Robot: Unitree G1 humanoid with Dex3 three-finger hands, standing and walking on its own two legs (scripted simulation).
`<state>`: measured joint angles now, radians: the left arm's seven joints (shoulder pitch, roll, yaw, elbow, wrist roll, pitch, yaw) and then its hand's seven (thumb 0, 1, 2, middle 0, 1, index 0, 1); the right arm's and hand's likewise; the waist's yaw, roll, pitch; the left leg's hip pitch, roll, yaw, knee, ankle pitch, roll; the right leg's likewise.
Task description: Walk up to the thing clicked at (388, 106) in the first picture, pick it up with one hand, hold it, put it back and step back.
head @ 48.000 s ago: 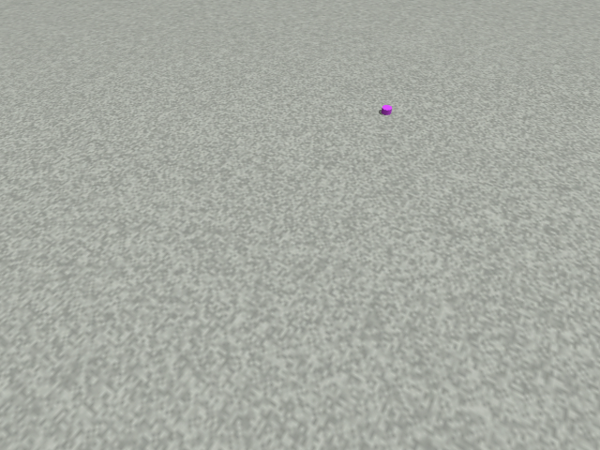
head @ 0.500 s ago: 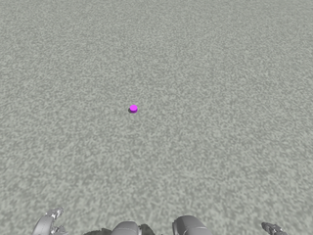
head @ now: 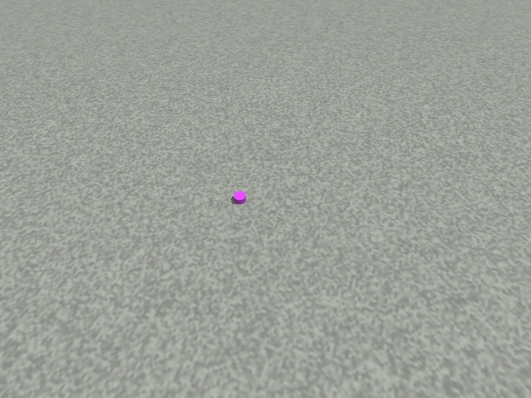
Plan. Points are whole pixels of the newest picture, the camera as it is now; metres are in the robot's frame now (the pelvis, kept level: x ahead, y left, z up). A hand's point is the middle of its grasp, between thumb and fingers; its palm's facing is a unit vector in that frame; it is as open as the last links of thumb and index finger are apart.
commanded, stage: step back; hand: left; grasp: from above
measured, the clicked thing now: (240, 197) +1.08 +0.22 -0.75
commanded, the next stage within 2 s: stand in 0.62 s
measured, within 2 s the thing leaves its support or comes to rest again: neither
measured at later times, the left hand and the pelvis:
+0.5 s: hand out of the picture +0.11 +0.27 -0.15, palm faces +0.05 -0.93 -0.37, open 7.4 cm; pelvis +0.04 +0.00 +0.00, yaw +2 degrees
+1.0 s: hand out of the picture +0.12 +0.26 -0.14, palm faces +0.00 -0.94 -0.33, open 7.4 cm; pelvis +0.04 +0.01 +0.02, yaw +1 degrees
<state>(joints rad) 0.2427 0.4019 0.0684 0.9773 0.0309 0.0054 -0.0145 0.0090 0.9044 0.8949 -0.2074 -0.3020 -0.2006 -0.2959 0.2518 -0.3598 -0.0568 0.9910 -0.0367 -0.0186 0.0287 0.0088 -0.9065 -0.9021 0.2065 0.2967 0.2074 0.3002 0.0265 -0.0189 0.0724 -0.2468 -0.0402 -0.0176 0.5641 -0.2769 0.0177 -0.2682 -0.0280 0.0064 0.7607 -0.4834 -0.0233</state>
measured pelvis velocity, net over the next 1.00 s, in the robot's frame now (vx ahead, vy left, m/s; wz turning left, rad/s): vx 0.04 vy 0.01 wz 0.01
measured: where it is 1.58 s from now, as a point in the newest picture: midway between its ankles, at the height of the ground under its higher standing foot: outside the picture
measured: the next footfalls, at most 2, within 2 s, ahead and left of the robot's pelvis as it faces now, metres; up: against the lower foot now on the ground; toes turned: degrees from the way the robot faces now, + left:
left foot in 0.42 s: +0.11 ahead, +0.13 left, +0.00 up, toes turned +3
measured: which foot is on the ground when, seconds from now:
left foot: down 0.00-0.16, up 0.18-0.40, down 0.42-1.00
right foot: down 0.00-1.00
